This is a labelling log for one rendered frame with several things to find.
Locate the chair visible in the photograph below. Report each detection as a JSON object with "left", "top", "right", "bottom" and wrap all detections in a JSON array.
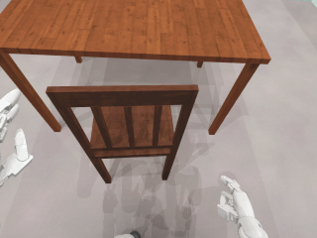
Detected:
[{"left": 46, "top": 84, "right": 199, "bottom": 183}]

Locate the table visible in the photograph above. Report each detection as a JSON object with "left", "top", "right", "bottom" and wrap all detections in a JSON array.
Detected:
[{"left": 0, "top": 0, "right": 271, "bottom": 135}]

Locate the right robot hand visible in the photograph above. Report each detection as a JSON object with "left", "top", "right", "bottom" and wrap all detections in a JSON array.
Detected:
[{"left": 217, "top": 176, "right": 255, "bottom": 225}]

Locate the left robot hand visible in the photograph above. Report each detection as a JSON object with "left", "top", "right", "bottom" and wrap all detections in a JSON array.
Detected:
[{"left": 0, "top": 88, "right": 34, "bottom": 187}]

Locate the right robot forearm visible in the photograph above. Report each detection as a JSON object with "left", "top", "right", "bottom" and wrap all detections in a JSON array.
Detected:
[{"left": 237, "top": 216, "right": 268, "bottom": 238}]

